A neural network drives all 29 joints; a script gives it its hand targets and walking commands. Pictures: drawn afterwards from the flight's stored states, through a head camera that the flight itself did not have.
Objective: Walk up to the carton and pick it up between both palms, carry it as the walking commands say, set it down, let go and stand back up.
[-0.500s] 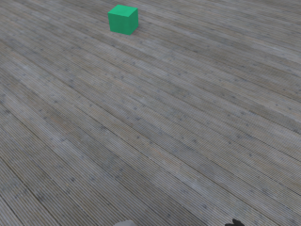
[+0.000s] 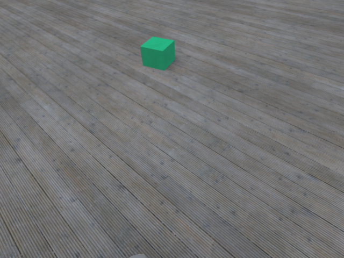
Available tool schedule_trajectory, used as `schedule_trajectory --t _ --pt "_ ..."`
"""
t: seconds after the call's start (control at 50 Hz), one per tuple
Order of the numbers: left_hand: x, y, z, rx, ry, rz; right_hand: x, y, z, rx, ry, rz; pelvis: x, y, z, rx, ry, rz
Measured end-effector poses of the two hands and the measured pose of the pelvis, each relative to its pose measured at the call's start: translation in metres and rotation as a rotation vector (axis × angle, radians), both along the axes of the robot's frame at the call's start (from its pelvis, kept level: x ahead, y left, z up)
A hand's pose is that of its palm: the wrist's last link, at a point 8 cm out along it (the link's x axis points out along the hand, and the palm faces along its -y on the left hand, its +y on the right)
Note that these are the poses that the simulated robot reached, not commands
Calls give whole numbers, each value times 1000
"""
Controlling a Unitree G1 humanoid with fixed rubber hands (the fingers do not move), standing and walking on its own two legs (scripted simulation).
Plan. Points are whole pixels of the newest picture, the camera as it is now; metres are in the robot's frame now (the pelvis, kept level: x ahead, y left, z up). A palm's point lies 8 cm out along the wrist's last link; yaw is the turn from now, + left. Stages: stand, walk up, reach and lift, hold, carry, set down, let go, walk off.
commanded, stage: walk up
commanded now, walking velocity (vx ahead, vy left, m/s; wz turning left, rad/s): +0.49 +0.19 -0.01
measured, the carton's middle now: (158, 53) +2.31 +0.31 -0.67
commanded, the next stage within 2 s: none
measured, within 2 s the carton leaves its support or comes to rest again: neither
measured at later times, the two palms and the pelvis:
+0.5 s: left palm (76, 211) +0.29 +0.32 -0.14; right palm (241, 226) +0.27 -0.16 -0.14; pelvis +0.23 +0.07 -0.01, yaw -2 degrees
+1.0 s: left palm (94, 184) +0.37 +0.29 -0.13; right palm (230, 131) +0.61 -0.17 -0.13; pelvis +0.46 +0.06 +0.00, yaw +1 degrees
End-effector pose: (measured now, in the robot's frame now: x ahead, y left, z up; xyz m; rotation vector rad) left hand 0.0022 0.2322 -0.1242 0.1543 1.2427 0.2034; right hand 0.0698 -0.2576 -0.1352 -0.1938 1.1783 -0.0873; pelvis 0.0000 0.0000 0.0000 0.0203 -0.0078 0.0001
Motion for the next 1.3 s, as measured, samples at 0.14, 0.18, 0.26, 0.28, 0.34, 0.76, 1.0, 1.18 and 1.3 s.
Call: schedule_trajectory --t 0.14,0.18,0.26,0.28,0.34,0.76,1.0,1.18,1.3 --pt "-56 4 8 -24 280 153 127 46 6 61 -95 102 60 22 1 1 0 -17" --pt "-54 12 8 -28 328 182 163 70 6 85 -122 127 79 32 -1 -6 7 -11" --pt "-25 34 -6 -53 377 206 229 116 0 99 -177 181 125 54 -15 -26 23 6" --pt "-12 42 -14 -61 379 199 242 125 -3 91 -195 185 137 61 -22 -26 28 5" --pt "51 64 -29 -62 312 141 253 136 -9 63 -189 163 161 72 -26 -14 25 3" --pt "486 41 4 32 -254 -175 256 40 -27 -1 205 -129 356 38 -18 0 1 32" --pt "373 54 -1 -11 227 143 543 84 7 35 -111 129 463 58 -1 -12 0 25" --pt "439 100 -36 -66 337 161 669 156 -2 19 -224 179 564 105 -30 -13 20 24" --pt "610 123 -38 -36 94 -5 627 142 -10 3 -46 6 613 108 -20 21 -3 6"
